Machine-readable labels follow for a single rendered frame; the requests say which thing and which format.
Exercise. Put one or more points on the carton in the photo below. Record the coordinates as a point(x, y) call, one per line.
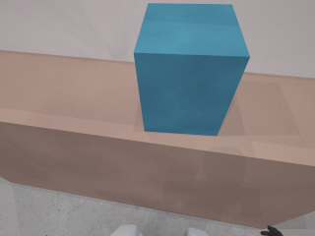
point(189, 61)

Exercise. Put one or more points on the pedestal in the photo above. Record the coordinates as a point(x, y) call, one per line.
point(75, 125)

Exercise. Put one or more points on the robot right hand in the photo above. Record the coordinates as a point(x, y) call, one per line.
point(272, 232)

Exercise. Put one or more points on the left robot thigh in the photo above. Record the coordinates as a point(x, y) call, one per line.
point(127, 230)

